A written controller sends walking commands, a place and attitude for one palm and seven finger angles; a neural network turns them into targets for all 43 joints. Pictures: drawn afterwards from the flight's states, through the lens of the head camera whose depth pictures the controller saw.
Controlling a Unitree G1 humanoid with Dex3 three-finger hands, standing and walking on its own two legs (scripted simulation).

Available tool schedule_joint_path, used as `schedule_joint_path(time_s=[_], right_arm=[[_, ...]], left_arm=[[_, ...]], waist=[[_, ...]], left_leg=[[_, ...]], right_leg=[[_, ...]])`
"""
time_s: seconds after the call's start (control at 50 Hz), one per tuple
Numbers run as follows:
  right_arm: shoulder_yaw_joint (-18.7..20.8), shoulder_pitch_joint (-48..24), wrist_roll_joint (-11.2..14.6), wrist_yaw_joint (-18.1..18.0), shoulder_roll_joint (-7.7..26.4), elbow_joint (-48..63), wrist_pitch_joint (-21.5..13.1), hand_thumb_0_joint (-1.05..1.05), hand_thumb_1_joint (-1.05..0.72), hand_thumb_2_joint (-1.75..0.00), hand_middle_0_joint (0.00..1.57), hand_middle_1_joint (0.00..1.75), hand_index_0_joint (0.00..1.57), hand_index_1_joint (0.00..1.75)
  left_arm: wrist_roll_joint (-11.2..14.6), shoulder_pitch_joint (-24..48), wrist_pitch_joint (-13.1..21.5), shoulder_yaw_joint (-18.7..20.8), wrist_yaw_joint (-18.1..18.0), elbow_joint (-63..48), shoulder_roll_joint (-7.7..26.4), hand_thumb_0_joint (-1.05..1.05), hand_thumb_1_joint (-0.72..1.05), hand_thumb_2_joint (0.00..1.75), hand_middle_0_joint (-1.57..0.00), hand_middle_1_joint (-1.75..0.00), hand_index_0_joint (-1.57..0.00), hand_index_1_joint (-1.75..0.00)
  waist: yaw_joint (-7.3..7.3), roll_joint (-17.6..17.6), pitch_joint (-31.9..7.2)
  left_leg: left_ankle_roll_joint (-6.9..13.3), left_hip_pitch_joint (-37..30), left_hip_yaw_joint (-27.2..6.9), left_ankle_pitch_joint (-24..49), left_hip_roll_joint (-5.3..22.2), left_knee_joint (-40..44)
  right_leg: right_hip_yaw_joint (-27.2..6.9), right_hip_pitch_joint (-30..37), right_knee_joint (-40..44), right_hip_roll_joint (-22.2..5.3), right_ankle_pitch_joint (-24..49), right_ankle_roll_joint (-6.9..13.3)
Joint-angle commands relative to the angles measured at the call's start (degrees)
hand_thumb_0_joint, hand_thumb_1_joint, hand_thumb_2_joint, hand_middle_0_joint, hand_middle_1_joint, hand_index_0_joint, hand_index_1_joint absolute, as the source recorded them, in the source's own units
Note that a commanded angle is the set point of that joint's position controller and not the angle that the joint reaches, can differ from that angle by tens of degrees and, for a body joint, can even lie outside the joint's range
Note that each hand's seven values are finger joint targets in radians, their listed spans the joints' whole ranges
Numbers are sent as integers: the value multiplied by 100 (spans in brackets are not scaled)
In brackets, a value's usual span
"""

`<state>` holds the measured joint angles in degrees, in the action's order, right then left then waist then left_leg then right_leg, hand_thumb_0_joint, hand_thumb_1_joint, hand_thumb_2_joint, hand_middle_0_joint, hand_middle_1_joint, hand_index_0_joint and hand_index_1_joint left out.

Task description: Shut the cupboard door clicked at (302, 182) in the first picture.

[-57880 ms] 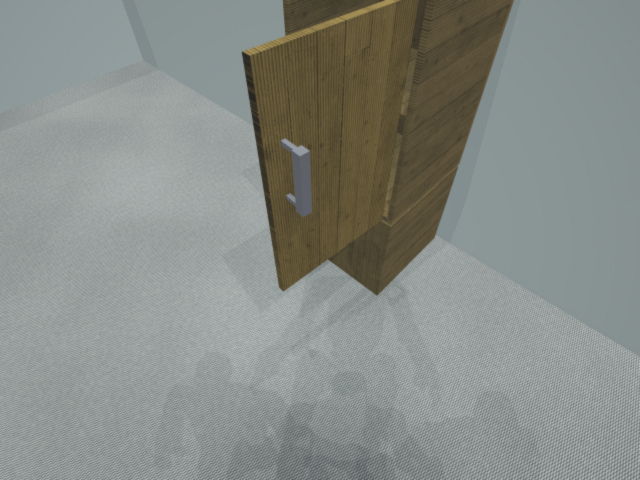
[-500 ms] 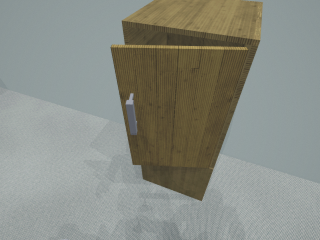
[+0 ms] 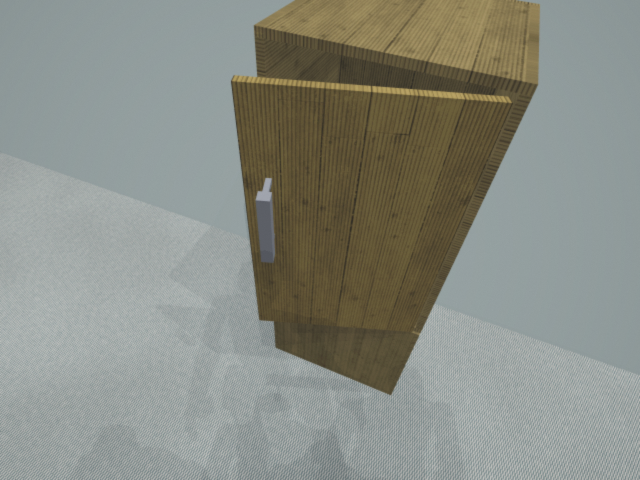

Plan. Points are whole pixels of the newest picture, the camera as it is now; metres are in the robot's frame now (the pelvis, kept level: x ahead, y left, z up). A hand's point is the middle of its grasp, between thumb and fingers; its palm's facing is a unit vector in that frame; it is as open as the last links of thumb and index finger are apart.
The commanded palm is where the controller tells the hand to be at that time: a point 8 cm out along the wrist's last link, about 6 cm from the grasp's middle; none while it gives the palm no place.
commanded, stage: shuffle to correct the standing spot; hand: left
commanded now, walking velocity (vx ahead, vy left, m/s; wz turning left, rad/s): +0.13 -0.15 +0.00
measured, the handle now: (268, 221) +0.51 +0.12 +0.02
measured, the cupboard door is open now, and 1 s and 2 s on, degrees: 19 19 19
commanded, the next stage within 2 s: come to a stop and stand still in 0.40 s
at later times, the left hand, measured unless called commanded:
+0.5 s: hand out of the picture +0.05 +0.13 -0.19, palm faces -0.01 -0.99 -0.11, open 7.4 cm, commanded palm none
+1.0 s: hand out of the picture +0.16 +0.11 -0.19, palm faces +0.02 -0.99 -0.16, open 7.3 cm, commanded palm none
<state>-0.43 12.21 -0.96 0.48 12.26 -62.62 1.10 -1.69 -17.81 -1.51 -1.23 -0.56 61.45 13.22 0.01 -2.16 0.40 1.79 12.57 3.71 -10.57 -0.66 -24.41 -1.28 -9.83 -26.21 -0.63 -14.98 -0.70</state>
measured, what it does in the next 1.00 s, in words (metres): steps on the spot: right foot, then left foot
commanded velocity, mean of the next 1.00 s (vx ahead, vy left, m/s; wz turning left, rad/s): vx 0.00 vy -0.03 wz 0.00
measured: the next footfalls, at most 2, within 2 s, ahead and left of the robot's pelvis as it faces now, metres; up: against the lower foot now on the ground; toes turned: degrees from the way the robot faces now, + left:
right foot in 0.68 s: +0.17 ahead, -0.23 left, +0.00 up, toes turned -8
left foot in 0.96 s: +0.12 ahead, +0.01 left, +0.00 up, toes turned +2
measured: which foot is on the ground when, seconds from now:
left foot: down 0.00-0.70, up 0.72-0.94, down 0.96-1.00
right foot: down 0.00-0.36, up 0.38-0.66, down 0.68-0.98, up 1.00-1.00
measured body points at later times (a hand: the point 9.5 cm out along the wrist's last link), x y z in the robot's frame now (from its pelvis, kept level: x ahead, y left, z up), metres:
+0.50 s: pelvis +0.06 -0.03 -0.01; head +0.08 +0.00 +0.44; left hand +0.05 +0.18 -0.18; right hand +0.07 -0.26 -0.15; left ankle +0.05 +0.07 -0.74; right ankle +0.03 -0.15 -0.68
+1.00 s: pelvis +0.06 -0.06 -0.02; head +0.08 -0.03 +0.43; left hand +0.16 +0.16 -0.18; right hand +0.09 -0.30 -0.16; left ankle +0.08 +0.01 -0.74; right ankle +0.13 -0.22 -0.74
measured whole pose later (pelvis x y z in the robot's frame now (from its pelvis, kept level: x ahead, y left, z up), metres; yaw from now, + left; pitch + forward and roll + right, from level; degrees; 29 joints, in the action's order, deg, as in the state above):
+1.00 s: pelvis +0.06 -0.06 -0.02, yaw -2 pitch -3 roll +0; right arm 3.4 13.2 -1.0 -0.7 8.6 -57.3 1.4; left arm -1.6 -8.5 -2.9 3.3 -2.3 54.8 9.1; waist 0.5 -3.1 4.6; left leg 2.5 15.9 6.3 -18.9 -0.5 -37.7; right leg 3.2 -21.7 -37.2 -6.0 -15.3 -2.4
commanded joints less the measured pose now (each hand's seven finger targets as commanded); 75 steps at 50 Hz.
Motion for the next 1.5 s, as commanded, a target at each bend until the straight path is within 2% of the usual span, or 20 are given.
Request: schedule_joint_path(time_s=[0.0, 0.1, 0.18, 0.24, 0.3, 0.34, 0.36, 0.42, 0.58, 0.64, 0.68, 0.74, 0.9, 0.92, 0.96, 1.04, 1.14, 1.24, 1.32, 1.48], right_arm=[[371, 99, 4, -180, 1048, 303, -125, 0, -90, -90, 20, 30, 20, 30], [416, 294, 18, -258, 619, 265, -161, 0, -90, -90, 20, 30, 20, 30], [326, 227, 13, -281, 61, 318, -206, 0, -90, -90, 20, 30, 20, 30], [336, 142, 37, -299, -113, 327, -252, 0, -90, -90, 20, 30, 20, 30], [340, 967, 30, -348, -165, -2, -321, 0, -90, -90, 20, 30, 20, 30], [543, 1791, -70, -439, 699, -227, -317, 0, -90, -90, 20, 30, 20, 30], [482, 1798, -90, -452, 610, -240, -294, 0, -90, -90, 20, 30, 20, 30], [412, 1095, -78, -467, 411, 37, -355, 0, -90, -90, 20, 30, 20, 30], [545, 639, -100, -350, 527, 266, -219, 0, -90, -90, 20, 30, 20, 30], [515, 729, -43, -232, 277, 286, -172, 0, -90, -90, 20, 30, 20, 30], [467, 1009, 51, -198, -152, 432, -62, 0, -90, -90, 20, 30, 20, 30], [475, 777, 48, -239, -35, 482, 57, 0, -90, -90, 20, 30, 20, 30], [480, 1151, 26, -156, -146, 486, 40, 0, -90, -90, 20, 30, 20, 30], [476, 1265, 20, -149, -28, 471, -5, 0, -90, -90, 20, 30, 20, 30], [554, 728, -84, -155, 565, 780, -77, 0, -90, -90, 20, 30, 20, 30], [432, -40, -80, -257, 326, 898, -122, 0, -90, -90, 20, 30, 20, 30], [433, 405, -31, -285, 308, 629, -146, 0, -90, -90, 20, 30, 20, 30], [367, 411, 61, -243, 185, 416, -157, 0, -90, -90, 20, 30, 20, 30], [303, 500, 53, -203, 68, 215, -128, 0, -90, -90, 20, 30, 20, 30], [260, 630, 40, -196, 62, -79, -70, 0, -90, -90, 20, 30, 20, 30]], left_arm=[[-6, -439, 83, 173, 23, -256, 435, 0, 90, 90, -20, -30, -20, -30], [5, -879, 115, 261, 22, -200, 230, 0, 90, 90, -20, -30, -20, -30], [19, -1243, 159, 386, -66, -93, 282, 0, 90, 90, -20, -30, -20, -30], [-35, -1219, 154, 427, -104, -67, 164, 0, 90, 90, -20, -30, -20, -30], [11, -838, 89, 420, -104, -135, 27, 0, 90, 90, -20, -30, -20, -30], [18, -835, 102, 373, -42, -349, -371, 0, 90, 90, -20, -30, -20, -30], [-104, -441, 5, 450, -70, -437, -30, 0, 90, 90, -20, -30, -20, -30], [-86, -287, -48, 490, 49, -465, -219, 0, 90, 90, -20, -30, -20, -30], [25, 38, -35, 473, 71, -656, -377, 0, 90, 90, -20, -30, -20, -30], [18, -474, 176, 530, -38, -499, 94, 0, 90, 90, -20, -30, -20, -30], [17, -324, 251, 581, -105, -580, 765, 0, 90, 90, -20, -30, -20, -30], [-6, 174, 236, 593, -199, -657, 685, 0, 90, 90, -20, -30, -20, -30], [-17, 835, 4, 660, -227, -927, 625, 0, 90, 90, -20, -30, -20, -30], [29, 811, -36, 624, -200, -982, 450, 0, 90, 90, -20, -30, -20, -30], [63, 908, -149, 544, -180, -1120, -50, 0, 90, 90, -20, -30, -20, -30], [-2, 310, -137, 531, -142, -742, -72, 0, 90, 90, -20, -30, -20, -30], [29, 268, -57, 359, -137, -572, -219, 0, 90, 90, -20, -30, -20, -30], [39, -436, 57, 284, -197, -140, -120, 0, 90, 90, -20, -30, -20, -30], [63, -237, 189, 213, -203, -20, -59, 0, 90, 90, -20, -30, -20, -30], [41, -695, 129, 194, -211, 189, -223, 0, 90, 90, -20, -30, -20, -30]], waist=[[-19, 646, 450], [-78, 152, 441], [-156, -957, 371], [-120, -468, 434], [300, -235, 200], [451, 1850, 70], [500, 1371, 474], [145, 634, 663], [45, 1344, 350], [-236, 418, -49], [-87, -884, -417], [-114, -1417, -365], [192, -874, -263], [238, -404, -185], [183, 1974, 504], [-181, 919, 372], [66, 727, -64], [-98, 343, -67], [128, -475, 87], [33, 233, 683]], left_leg=[[253, 148, -1324, -1962, 1263, 1068], [182, 387, -817, -1339, 960, 151], [-111, 1253, 165, -1430, 251, -1815], [-114, 1515, 196, -1793, 332, -2123], [-44, -269, 218, -437, 434, -254], [898, -1687, -2326, 1438, 2724, 800], [968, -1009, -2285, 1397, 2852, 906], [920, -312, -1460, 1526, 2457, 884], [459, 13, -102, 1955, 1642, 245], [-65, 330, 163, 579, 996, -757], [-298, 702, 210, -2103, 310, -1934], [-323, 1020, -231, -2360, 317, -3006], [-351, -273, 97, -752, 135, -797], [-286, -636, -26, -429, 246, -180], [455, 746, -2028, -578, 1767, 1373], [791, 675, -1244, 167, 1388, 1059], [871, -564, -1243, 842, 1440, 953], [311, -174, -976, 234, 986, 657], [-18, -626, -539, 278, 642, 515], [-4, -71, -827, -1276, 722, 1176]], right_leg=[[134, -604, -28, -86, -370, 134], [-367, -445, 381, -253, -255, 323], [-1581, 162, 972, -1085, 561, 1052], [-1364, 458, 620, -1140, 2078, 1381], [-717, -429, -375, -616, 2109, 898], [358, -2390, -2551, 199, -1422, 136], [22, -2424, -3293, 6, -1777, 127], [-91, -2452, -3735, -325, -878, -9], [714, -890, -1098, -253, 204, -130], [502, 409, 156, -517, 1830, -80], [-682, 459, 342, -2015, 3898, 647], [-923, 337, 203, -2075, 4571, 1194], [-368, -929, 89, -1589, 1472, 739], [-205, -1352, -188, -1284, 586, 481], [522, -1519, -1722, -122, -1292, -121], [7, -1300, -2998, -152, -911, -37], [295, -965, -1432, -246, -1040, -111], [79, 229, 880, -461, 395, 26], [-352, -452, 865, -781, 396, 261], [-183, -754, 904, -518, -677, 150]])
